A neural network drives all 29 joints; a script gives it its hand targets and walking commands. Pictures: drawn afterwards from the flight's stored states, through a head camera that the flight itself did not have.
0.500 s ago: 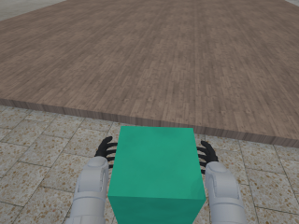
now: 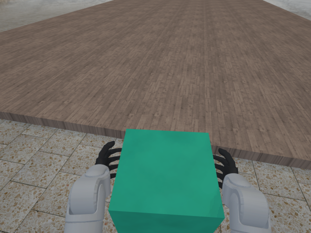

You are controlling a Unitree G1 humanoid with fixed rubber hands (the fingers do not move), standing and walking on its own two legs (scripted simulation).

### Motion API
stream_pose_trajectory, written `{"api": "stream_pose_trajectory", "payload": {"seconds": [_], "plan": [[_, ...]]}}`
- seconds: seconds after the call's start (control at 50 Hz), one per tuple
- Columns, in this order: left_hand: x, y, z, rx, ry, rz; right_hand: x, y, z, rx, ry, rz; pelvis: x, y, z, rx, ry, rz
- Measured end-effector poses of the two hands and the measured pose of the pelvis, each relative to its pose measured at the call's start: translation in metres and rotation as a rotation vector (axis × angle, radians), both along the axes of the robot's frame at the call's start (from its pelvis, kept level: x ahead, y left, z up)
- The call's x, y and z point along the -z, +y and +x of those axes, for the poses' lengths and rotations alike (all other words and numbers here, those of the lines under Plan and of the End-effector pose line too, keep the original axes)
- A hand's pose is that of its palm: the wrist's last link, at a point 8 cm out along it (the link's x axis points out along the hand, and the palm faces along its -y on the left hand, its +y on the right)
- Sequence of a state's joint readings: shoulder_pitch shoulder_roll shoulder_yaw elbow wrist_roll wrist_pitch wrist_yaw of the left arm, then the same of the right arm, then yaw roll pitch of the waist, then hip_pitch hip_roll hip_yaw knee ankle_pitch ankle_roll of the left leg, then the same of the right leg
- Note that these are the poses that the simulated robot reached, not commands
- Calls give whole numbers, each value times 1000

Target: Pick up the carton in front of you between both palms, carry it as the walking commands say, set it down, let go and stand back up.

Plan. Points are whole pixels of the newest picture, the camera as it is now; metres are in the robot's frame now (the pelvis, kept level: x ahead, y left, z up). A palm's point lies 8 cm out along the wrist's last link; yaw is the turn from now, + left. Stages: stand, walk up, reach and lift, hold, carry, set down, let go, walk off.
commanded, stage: carry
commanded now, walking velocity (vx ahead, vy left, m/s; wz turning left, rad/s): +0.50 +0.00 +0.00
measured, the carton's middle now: (164, 190) +0.27 -0.01 +0.02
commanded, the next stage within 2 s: none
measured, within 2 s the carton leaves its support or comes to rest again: neither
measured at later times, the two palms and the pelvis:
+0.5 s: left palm (114, 110) +0.49 +0.15 +0.12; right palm (203, 108) +0.52 -0.15 +0.11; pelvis +0.26 -0.02 +0.02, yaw +1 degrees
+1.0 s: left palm (125, 71) +0.84 +0.17 +0.10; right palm (188, 73) +0.81 -0.13 +0.11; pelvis +0.59 +0.03 +0.03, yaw -4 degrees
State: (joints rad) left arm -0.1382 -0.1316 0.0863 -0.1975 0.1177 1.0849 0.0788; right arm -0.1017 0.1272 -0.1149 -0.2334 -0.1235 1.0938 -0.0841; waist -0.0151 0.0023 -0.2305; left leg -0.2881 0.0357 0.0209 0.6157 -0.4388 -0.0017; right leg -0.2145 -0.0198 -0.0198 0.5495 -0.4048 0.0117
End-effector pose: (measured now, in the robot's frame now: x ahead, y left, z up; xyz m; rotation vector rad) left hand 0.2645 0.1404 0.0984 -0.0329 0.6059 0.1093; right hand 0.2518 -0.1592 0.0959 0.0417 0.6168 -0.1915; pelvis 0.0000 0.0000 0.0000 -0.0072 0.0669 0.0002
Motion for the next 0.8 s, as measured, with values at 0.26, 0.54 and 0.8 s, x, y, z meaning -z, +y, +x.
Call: {"api": "stream_pose_trajectory", "payload": {"seconds": [0.26,0.54,0.8], "plan": [[12,-18,118,30,81,-2,19,-16,101,68,77,49,2,-5,120,21,40,-11],[-19,13,256,-144,6,-5,-14,14,292,-111,5,37,-13,-13,292,1,21,55],[26,8,464,94,142,-8,25,11,429,125,141,18,-1,35,465,104,-19,17]]}}
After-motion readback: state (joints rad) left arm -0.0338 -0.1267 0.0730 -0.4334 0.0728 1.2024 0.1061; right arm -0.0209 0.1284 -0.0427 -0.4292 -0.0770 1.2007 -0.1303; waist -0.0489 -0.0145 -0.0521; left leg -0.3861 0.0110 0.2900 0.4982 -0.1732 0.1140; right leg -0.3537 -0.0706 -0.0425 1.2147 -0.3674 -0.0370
